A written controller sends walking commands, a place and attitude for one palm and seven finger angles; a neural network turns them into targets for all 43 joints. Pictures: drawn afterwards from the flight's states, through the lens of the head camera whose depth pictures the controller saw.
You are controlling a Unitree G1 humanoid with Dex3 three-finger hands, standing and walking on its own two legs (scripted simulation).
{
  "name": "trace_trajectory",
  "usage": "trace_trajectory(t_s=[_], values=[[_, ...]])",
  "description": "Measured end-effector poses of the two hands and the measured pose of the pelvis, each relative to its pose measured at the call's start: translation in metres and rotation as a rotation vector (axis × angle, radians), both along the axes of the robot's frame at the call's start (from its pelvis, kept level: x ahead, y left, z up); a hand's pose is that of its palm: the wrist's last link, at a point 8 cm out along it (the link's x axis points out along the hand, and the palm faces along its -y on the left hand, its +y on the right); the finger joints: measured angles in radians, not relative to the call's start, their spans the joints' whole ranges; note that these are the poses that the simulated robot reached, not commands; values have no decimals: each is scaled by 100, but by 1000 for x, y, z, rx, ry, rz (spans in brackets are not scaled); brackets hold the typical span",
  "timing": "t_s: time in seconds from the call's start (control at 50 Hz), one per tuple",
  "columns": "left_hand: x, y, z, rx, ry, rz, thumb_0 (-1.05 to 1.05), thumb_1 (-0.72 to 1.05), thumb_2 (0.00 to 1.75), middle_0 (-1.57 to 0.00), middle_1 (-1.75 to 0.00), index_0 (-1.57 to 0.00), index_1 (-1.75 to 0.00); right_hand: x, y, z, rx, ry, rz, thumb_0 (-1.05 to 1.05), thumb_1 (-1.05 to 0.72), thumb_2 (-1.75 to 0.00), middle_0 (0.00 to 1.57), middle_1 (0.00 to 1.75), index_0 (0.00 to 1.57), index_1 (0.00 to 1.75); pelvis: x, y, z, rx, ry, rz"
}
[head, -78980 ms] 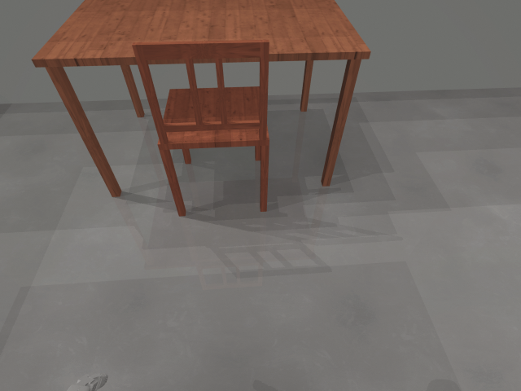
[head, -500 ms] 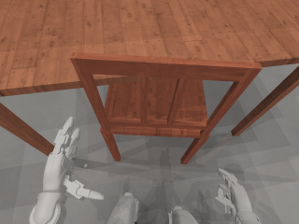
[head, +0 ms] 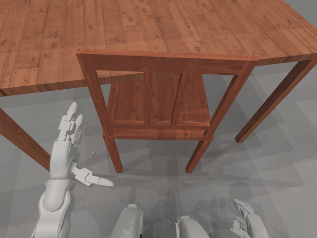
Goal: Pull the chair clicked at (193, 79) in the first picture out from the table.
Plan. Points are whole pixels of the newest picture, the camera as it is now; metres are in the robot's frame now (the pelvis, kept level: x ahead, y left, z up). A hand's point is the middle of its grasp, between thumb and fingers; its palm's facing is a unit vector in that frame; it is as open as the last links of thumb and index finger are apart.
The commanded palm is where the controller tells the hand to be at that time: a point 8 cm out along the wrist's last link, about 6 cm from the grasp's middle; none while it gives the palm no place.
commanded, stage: aim the fingers beside a spindle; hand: left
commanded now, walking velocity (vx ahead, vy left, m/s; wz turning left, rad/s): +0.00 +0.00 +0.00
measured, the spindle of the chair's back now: (147, 101) +0.49 +0.05 +0.01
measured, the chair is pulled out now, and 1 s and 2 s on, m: -0.07 -0.07 -0.07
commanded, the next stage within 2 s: push the fingers through the gap in 1.58 s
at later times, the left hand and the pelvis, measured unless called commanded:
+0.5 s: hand (98, 158) +0.31 +0.16 +0.00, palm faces +0.04 -1.00 +0.00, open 16.9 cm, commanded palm +0.29 +0.22 +0.03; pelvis +0.01 +0.00 +0.00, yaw +0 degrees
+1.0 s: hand (91, 151) +0.30 +0.16 +0.07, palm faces +0.09 -0.99 -0.08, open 16.9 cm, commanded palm +0.28 +0.22 +0.02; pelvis +0.02 -0.01 +0.01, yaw +0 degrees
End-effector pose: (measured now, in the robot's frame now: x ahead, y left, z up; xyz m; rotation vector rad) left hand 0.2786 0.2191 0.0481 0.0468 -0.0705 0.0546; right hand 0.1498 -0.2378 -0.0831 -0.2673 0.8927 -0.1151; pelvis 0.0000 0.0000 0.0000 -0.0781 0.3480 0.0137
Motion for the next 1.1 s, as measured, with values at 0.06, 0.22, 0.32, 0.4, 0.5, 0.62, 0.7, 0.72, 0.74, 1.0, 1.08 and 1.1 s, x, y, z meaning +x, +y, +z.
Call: trace_trajectory(t_s=[0.06,0.22,0.32,0.4,0.5,0.62,0.7,0.72,0.74,1.0,1.08,1.1], values=[[8,7,-9,6,40,20,-1,-50,30,-7,-8,-6,-8,-5,-1,-2,9,12,1,1,-91,-90,20,30,20,30,-3,-1,-1,3,-1,1],[6,-5,-33,-43,137,-11,-1,-50,30,-6,-8,-6,-8,-4,-6,-3,-4,10,-18,1,-91,-90,20,30,20,30,-2,-1,-2,5,13,-10],[8,1,-2,2,1,26,-1,-50,30,-7,-8,-6,-8,5,-3,-2,5,13,-3,1,-91,-90,20,30,20,30,5,-2,2,8,12,-9],[17,12,-16,3,72,45,-1,-50,30,-7,-8,-6,-8,15,-1,-5,25,15,14,1,-91,-90,20,30,20,30,8,-4,1,9,20,-5],[8,-2,-44,-59,207,-11,-1,-50,30,-6,-8,-6,-8,26,-2,-3,24,-4,7,1,-91,-90,20,30,20,30,14,-4,1,9,29,-7],[-4,-6,0,-19,30,15,-1,-50,30,-7,-8,-6,-8,37,0,5,18,-25,9,1,-91,-90,20,30,20,30,23,-5,7,15,21,-9],[-2,10,4,24,16,60,-1,-50,30,-7,-8,-6,-8,43,3,3,42,-27,34,1,-91,-90,20,30,20,30,23,-6,6,15,22,-2],[-1,13,-4,18,50,60,-1,-50,30,-7,-8,-6,-8,44,3,2,45,-28,39,1,-91,-90,20,30,20,30,23,-6,5,14,24,0],[-1,13,-14,3,93,55,-1,-50,30,-7,-8,-6,-8,45,3,1,47,-28,41,1,-91,-90,20,30,20,30,22,-6,4,13,25,1],[-6,-3,21,35,-54,31,-1,-50,30,-7,-8,-6,-8,33,0,4,36,-31,20,1,-91,-90,20,30,20,30,18,-8,6,15,12,-1],[0,9,-16,5,114,49,-1,-50,30,-7,-8,-6,-8,28,-1,-3,57,-12,27,1,-91,-90,20,30,20,30,12,-9,2,16,9,2],[0,7,-30,-18,171,39,-1,-50,30,-6,-8,-6,-8,27,-2,-4,54,-11,25,1,-91,-90,20,30,20,30,11,-10,1,16,11,1]])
